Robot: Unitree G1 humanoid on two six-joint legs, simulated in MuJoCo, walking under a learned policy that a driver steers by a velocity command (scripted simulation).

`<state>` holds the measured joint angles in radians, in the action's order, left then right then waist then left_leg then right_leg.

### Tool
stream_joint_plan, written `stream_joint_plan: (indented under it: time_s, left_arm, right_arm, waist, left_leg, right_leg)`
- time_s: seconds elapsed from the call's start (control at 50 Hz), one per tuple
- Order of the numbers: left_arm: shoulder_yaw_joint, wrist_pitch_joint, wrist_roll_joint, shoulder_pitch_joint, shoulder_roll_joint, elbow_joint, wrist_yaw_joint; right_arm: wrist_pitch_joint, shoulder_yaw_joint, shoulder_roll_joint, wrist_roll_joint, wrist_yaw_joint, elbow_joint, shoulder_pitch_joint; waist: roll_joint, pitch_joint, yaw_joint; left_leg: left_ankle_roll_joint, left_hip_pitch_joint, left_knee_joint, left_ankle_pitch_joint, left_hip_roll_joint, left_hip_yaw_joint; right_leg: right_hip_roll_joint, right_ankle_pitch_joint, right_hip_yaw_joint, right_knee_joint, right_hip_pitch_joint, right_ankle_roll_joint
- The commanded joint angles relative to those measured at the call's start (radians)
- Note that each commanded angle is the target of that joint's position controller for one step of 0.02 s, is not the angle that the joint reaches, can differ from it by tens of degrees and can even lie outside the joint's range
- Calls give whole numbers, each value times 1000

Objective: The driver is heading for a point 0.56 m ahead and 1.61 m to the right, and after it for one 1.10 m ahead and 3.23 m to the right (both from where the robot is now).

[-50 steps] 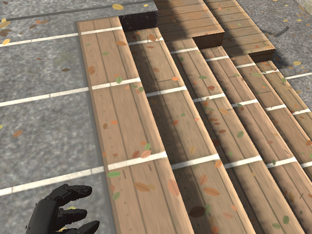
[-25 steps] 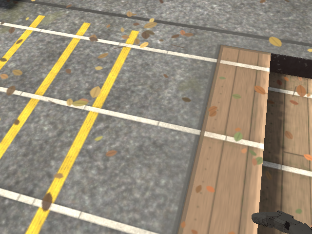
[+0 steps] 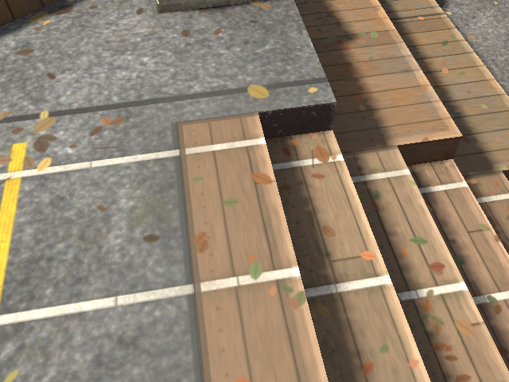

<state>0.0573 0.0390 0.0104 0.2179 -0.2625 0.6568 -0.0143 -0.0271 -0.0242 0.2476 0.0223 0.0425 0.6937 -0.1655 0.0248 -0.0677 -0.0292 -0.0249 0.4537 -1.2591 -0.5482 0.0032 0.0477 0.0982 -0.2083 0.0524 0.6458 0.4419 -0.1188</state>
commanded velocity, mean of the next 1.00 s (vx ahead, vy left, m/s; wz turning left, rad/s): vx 0.01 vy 0.00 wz -0.97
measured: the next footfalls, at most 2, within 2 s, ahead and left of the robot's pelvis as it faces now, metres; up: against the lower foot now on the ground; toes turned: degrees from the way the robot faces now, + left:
left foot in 0.38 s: +0.13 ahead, +0.13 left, +0.00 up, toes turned -29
right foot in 0.86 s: -0.07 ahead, +0.01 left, +0.00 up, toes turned -52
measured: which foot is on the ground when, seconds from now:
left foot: up 0.00-0.36, down 0.38-0.86, up 0.88-1.00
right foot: down 0.00-0.38, up 0.40-0.84, down 0.86-1.00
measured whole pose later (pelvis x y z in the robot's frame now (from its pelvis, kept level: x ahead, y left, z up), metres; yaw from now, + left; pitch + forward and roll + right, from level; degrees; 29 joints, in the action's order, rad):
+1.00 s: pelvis -0.02 +0.09 +0.02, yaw -58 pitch +1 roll +1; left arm 0.06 0.08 0.00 0.20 -0.32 0.59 -0.01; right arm -0.06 -0.06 0.33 0.02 0.02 0.64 -0.21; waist 0.06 -0.07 0.01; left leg -0.09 0.55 -1.09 -0.41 0.08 0.03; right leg 0.07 -0.29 -0.07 0.55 0.27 -0.06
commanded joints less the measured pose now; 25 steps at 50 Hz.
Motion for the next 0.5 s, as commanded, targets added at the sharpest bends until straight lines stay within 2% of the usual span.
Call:
stream_joint_plan:
  time_s: [0.02,0.04,0.06,0.1,0.16,0.2,0.28,0.32,0.34,0.36,0.38,0.4,0.42,0.44,0.46,0.5]
  left_arm:
    - [49,17,-10,29,-151,-69,26]
    - [47,15,-5,12,-146,-76,22]
    - [50,8,-1,15,-157,-75,15]
    - [61,-4,2,29,-192,-71,9]
    - [67,2,2,36,-210,-81,8]
    - [71,9,5,37,-217,-87,4]
    - [79,20,12,12,-230,-101,-14]
    - [81,24,10,-23,-230,-113,-21]
    - [81,23,5,-41,-227,-118,-21]
    - [79,17,-7,-49,-216,-121,-18]
    - [68,11,-18,7,-166,-118,-8]
    - [67,11,-23,18,-132,-137,0]
    - [86,8,31,-14,-238,-113,0]
    - [89,11,32,0,-235,-102,-14]
    - [83,21,29,40,-218,-86,-25]
    - [73,37,13,82,-203,-64,-45]
  right_arm:
    - [2,-36,138,8,15,-111,28]
    - [-14,-34,126,17,11,-100,10]
    - [-25,-30,110,19,5,-98,3]
    - [-33,-24,86,13,-5,-102,6]
    - [-38,-21,83,7,-7,-117,51]
    - [-37,-22,88,2,-9,-120,74]
    - [-18,-26,101,-11,-12,-111,68]
    - [-6,-31,110,-20,-7,-96,21]
    - [-1,-35,119,-23,1,-82,-26]
    - [6,-44,142,-21,12,-67,-78]
    - [14,-62,220,-17,24,-71,-87]
    - [13,-77,317,4,17,-112,6]
    - [12,-65,249,22,7,-121,63]
    - [12,-44,173,18,3,-129,99]
    - [12,-33,137,11,-3,-134,134]
    - [12,-26,126,3,-1,-156,134]
  waist:
    - [-46,78,23]
    - [-57,99,31]
    - [-52,126,35]
    - [-45,162,36]
    - [-101,156,12]
    - [-139,147,-3]
    - [-199,144,-15]
    - [-233,141,2]
    - [-247,139,24]
    - [-233,134,53]
    - [-86,162,32]
    - [197,148,6]
    - [81,86,5]
    - [68,95,-29]
    - [58,97,-55]
    - [103,104,-46]
  left_leg:
    - [-29,223,17,132,30,-122]
    - [-29,172,41,160,20,-112]
    - [-29,146,62,173,6,-106]
    - [-29,133,121,189,-9,-108]
    - [-28,146,246,209,-27,-125]
    - [-25,124,328,211,-45,-134]
    - [7,-1,512,166,-97,-138]
    - [31,-125,653,155,-124,-133]
    - [43,-213,759,178,-128,-130]
    - [56,-316,899,224,-94,-141]
    - [92,-405,1027,92,99,-306]
    - [193,-367,1116,-7,371,-618]
    - [235,-227,1112,136,365,-536]
    - [227,-177,1055,287,305,-421]
    - [200,-169,1026,391,240,-302]
    - [199,-218,986,491,185,-179]
  right_leg:
    - [-296,229,-480,-358,-219,-177]
    - [-258,234,-445,-355,-186,-146]
    - [-234,275,-431,-342,-181,-130]
    - [-211,277,-436,-329,-190,-111]
    - [-185,37,-498,-356,-192,-89]
    - [-170,-112,-546,-378,-186,-74]
    - [-146,-210,-624,-376,-166,-47]
    - [-128,-213,-655,-373,-120,-16]
    - [-112,-242,-670,-374,-81,15]
    - [-76,-304,-658,-355,-26,61]
    - [-1,-401,-558,-190,44,117]
    - [167,-380,-254,161,183,152]
    - [53,-276,-217,361,201,163]
    - [29,-218,-199,462,131,153]
    - [21,-168,-187,540,111,146]
    - [1,-123,-138,651,140,156]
